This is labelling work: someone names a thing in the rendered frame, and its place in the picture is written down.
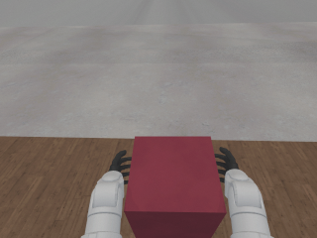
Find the robot right hand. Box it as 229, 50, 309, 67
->
214, 147, 239, 182

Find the left robot forearm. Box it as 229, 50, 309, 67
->
80, 171, 125, 238

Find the robot left hand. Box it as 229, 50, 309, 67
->
108, 150, 132, 184

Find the carton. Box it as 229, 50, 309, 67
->
124, 136, 227, 238

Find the right robot forearm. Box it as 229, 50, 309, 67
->
224, 169, 274, 238

